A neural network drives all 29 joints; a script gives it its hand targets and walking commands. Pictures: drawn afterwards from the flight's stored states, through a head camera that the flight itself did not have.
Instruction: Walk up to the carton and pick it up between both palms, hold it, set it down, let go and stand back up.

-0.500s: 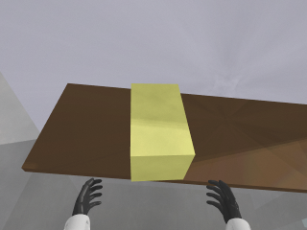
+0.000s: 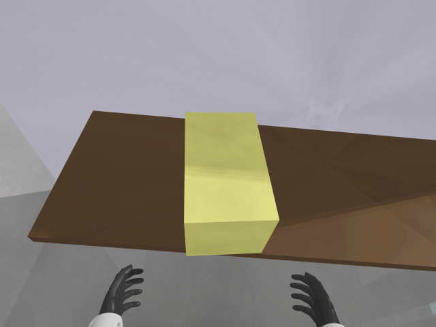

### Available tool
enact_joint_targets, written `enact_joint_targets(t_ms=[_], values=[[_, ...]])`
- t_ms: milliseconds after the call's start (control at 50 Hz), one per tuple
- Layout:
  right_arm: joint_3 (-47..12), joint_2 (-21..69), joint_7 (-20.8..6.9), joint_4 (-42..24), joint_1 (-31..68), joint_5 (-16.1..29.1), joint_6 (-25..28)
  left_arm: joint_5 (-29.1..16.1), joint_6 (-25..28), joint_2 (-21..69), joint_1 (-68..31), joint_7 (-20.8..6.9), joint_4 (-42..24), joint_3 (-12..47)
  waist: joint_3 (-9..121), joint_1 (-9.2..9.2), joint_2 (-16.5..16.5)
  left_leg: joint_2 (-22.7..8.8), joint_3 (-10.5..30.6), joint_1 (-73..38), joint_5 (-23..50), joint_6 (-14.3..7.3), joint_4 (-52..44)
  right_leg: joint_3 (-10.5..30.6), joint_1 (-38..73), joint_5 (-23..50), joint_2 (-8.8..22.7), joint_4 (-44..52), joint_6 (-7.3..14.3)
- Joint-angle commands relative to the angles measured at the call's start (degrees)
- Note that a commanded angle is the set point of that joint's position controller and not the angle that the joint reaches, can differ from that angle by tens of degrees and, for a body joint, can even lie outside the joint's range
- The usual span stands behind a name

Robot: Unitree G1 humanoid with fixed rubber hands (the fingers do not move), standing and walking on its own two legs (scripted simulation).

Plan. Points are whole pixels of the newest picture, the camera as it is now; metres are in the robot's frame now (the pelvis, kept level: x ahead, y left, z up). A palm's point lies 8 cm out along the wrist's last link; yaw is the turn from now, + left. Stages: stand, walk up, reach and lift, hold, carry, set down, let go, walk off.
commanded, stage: set down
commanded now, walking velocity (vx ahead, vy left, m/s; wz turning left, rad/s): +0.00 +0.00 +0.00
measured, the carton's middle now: (222, 180) +0.44 -0.02 -0.05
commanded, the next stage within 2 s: let go in 0.96 s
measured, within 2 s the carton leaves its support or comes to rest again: neither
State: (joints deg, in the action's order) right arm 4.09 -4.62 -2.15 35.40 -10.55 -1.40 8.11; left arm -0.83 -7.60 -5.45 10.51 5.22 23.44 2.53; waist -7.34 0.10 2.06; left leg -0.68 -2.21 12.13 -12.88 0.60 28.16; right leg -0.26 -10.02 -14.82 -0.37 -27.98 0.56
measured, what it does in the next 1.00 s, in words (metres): stands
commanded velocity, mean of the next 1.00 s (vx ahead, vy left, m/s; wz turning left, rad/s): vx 0.00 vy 0.00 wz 0.00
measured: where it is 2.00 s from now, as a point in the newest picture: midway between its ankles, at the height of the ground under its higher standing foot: outside the picture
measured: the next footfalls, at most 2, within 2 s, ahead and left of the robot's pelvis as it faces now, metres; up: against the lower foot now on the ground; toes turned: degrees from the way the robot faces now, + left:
none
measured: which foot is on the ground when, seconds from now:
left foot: down 0.00-1.00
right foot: down 0.00-1.00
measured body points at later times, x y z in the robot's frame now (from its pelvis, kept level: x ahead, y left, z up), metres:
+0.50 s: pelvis +0.00 +0.00 +0.00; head +0.04 +0.01 +0.45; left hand +0.18 +0.18 -0.10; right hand +0.17 -0.21 -0.10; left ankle +0.03 +0.11 -0.74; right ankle +0.01 -0.12 -0.74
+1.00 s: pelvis +0.00 +0.00 +0.00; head +0.04 +0.01 +0.45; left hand +0.18 +0.18 -0.10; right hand +0.17 -0.21 -0.10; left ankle +0.03 +0.11 -0.74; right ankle +0.01 -0.12 -0.74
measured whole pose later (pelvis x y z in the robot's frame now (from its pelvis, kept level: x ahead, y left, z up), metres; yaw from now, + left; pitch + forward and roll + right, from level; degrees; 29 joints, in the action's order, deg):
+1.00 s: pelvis +0.00 +0.00 +0.00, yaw +0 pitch -3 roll +0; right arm 4.1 -5.8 -2.1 40.3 -8.9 -2.2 10.8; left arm -0.8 -7.9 -5.8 10.5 3.8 25.5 2.3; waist -8.0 0.1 1.4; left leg -0.7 -2.2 12.0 -13.2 0.6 28.2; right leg -0.3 -9.9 -15.1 -0.4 -28.0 0.5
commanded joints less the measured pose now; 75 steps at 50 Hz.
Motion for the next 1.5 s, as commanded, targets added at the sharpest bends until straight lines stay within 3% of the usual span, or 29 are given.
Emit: enact_joint_targets(t_ms=[0, 80, 240, 360, 420, 580, 640, 800, 1040, 1120, 1200, 1260, 1340, 1460, 1480], values=[[0.5, -12.7, 0.3, -1.8, 6.7, -1.4, 4.7, 2.8, 1.5, -11.1, -4.9, -0.8, -1.3, -3.5, 12.3, 1.41, -5.2, 0.3, -2.3, -11.9, 6.1, 1.1, -7.2, -0.2, -2.2, 5.8, -0.8, 7.7, 1.0], [0.1, -13.2, 0.7, -0.7, 5.7, -1.7, 5.0, 3.2, 1.5, -11.4, -3.5, -1.4, 0.1, -4.9, 12.5, 1.66, -3.8, 1.1, -3.2, -12.0, 9.1, 1.0, -6.8, 0.1, -0.3, 9.7, -0.6, 7.7, 0.3], [0.5, -14.1, 0.7, 0.8, 6.7, -2.1, 6.1, 3.9, 1.9, -11.9, -3.5, -1.7, 0.3, -6.1, 13.2, 2.61, -4.4, 1.3, -3.5, -12.7, 11.5, 1.2, -6.3, -0.5, 0.4, 11.7, -1.0, 7.0, 0.0], [0.3, -13.9, 0.7, 2.0, 6.8, -2.0, 6.2, 3.9, 1.9, -12.6, -3.2, -1.8, 0.4, -6.4, 13.0, 2.5, -4.7, 1.5, -3.8, -12.9, 11.2, 1.1, -6.4, -0.6, 0.3, 11.0, -0.9, 7.1, -0.1], [0.4, -14.3, 0.7, 1.1, 6.8, -2.0, 6.5, 3.6, 2.1, -13.0, -3.2, -1.7, 0.1, -6.8, 13.3, 2.71, -3.4, 1.5, -3.7, -12.8, 12.2, 0.8, -6.2, -0.6, 0.5, 11.9, -1.1, 6.9, -0.3], [0.7, -14.4, 0.4, 2.2, 6.4, -1.6, 6.4, 4.2, 2.1, -12.8, -2.8, -1.6, -0.4, -6.4, 13.1, 2.73, -5.0, 1.4, -3.9, -12.7, 11.9, 1.0, -6.6, -1.0, 0.2, 10.5, -1.5, 7.0, -0.1], [0.7, -14.5, 0.2, 2.2, 6.4, -2.1, 6.3, 4.0, 1.7, -12.8, -2.5, -1.9, 1.1, -6.3, 12.4, 2.87, -3.6, 1.3, -3.8, -12.2, 11.3, 0.6, -6.6, -1.2, -0.3, 9.9, -1.5, 6.9, 0.0], [1.0, -14.1, 0.2, 1.2, 5.7, -1.2, 6.7, 3.9, 2.5, -13.1, -2.5, -1.6, -0.9, -6.2, 13.7, 2.92, -4.6, 1.1, -3.9, -12.5, 12.3, 0.7, -6.3, -1.2, -0.1, 11.1, -1.5, 6.5, 0.0], [1.1, -14.5, -0.2, 3.2, 5.6, -1.4, 6.7, 5.1, 2.1, -12.8, -1.2, -1.9, 1.3, -5.9, 12.2, 3.01, -5.4, 1.1, -3.8, -12.3, 12.4, 0.9, -6.6, -1.9, 0.5, 10.4, -2.0, 6.3, 0.2], [1.1, -14.3, 0.1, 2.2, 5.4, -1.2, 6.8, 4.1, 2.4, -13.0, -1.6, -2.1, 0.1, -5.8, 13.1, 2.66, -3.8, 0.9, -3.9, -12.9, 13.1, 0.8, -5.9, -1.7, 0.1, 11.4, -1.8, 6.6, 0.1], [1.2, -14.2, 0.1, 2.9, 5.1, -0.9, 7.0, 4.4, 2.5, -13.3, -1.3, -1.9, -0.4, -5.8, 13.2, 2.49, -5.6, 0.9, -3.7, -12.6, 12.9, 0.9, -5.8, -1.5, 0.7, 11.6, -1.6, 6.3, 0.2], [0.9, -14.2, 0.0, 2.1, 5.6, -1.0, 7.2, 4.6, 2.6, -13.1, -0.9, -2.0, 0.6, -5.9, 13.4, 3.24, -4.1, 0.8, -3.8, -12.4, 13.3, 0.8, -5.9, -1.8, 0.8, 11.7, -1.8, 6.3, 0.1], [1.3, -14.7, -0.3, 4.1, 5.9, -1.0, 6.9, 5.3, 2.3, -12.3, -0.9, -1.8, 0.8, -5.6, 12.9, 2.95, -6.0, 0.8, -3.7, -12.9, 14.1, 1.3, -6.1, -2.2, 0.6, 11.2, -2.1, 6.1, 0.5], [1.3, -14.7, 0.1, 2.2, 5.6, -0.7, 7.3, 4.5, 2.8, -13.1, -0.7, -1.9, -0.6, -5.6, 13.9, 2.73, -4.4, 0.6, -3.6, -13.0, 14.8, 0.9, -5.3, -1.9, 0.5, 12.8, -1.8, 6.0, 0.0], [2.2, -20.5, 1.8, 4.6, 0.2, -0.9, 1.3, 3.7, 6.0, -19.4, 1.5, -2.4, 3.7, -7.9, 24.7, 2.29, -1.7, -6.7, 4.0, -9.7, 17.1, -2.4, 0.9, 4.4, 1.5, 9.4, 5.5, 1.3, 1.4]])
